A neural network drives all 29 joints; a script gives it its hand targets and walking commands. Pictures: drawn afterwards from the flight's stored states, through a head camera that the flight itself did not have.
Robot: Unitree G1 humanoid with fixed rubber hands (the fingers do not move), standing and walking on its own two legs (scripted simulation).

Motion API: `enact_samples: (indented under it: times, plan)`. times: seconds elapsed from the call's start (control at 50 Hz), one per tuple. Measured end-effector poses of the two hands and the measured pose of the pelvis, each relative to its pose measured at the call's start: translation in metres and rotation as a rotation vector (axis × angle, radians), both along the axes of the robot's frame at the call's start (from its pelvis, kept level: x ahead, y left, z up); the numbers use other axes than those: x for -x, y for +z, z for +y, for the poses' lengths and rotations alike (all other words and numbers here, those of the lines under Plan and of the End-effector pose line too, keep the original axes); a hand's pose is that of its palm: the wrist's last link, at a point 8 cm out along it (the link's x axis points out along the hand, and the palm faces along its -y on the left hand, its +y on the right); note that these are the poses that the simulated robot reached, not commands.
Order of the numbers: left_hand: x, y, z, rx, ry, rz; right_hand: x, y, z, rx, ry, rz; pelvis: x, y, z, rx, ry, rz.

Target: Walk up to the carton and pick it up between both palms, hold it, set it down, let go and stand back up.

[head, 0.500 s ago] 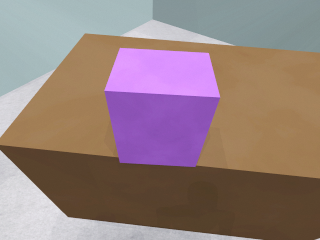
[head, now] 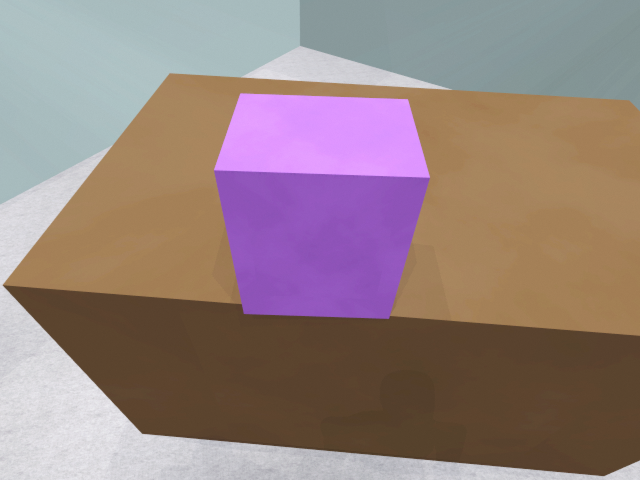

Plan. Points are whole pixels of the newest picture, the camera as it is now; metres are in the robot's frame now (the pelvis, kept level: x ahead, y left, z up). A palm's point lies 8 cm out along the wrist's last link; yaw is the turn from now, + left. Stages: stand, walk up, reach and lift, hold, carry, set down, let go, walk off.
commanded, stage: stand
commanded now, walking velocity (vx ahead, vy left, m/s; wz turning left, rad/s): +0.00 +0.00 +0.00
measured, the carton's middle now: (320, 214) +0.45 +0.01 +0.10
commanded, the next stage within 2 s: none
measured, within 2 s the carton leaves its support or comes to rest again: neither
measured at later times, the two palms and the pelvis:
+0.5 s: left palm out of the picture -0.04 +0.22 -0.14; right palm out of the picture -0.05 -0.23 -0.15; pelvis -0.01 +0.00 +0.00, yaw +0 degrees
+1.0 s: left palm out of the picture -0.04 +0.21 -0.14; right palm out of the picture -0.04 -0.22 -0.15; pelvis +0.00 -0.01 +0.00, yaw -1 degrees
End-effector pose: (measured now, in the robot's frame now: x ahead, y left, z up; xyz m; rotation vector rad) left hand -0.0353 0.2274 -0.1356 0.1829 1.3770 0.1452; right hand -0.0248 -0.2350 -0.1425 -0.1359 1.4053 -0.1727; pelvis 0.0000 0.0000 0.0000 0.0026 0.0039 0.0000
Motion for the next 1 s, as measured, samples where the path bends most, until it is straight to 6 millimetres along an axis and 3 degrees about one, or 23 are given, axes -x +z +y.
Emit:
enact_samples:
  times: [0.38, 1.0]
  plan:
    - [0.008, -0.004, -0.01, 0.016, 0.006, 0.034, 0.023, -0.003, 0.008, -0.019, -0.018, 0.042, 0.009, 0.0, -0.003, 0.001, -0.006, -0.001]
    - [0.002, -0.007, -0.02, 0.032, 0.022, 0.062, 0.017, -0.003, 0.012, -0.025, -0.024, 0.045, 0.004, 0.001, -0.006, 0.002, -0.009, -0.005]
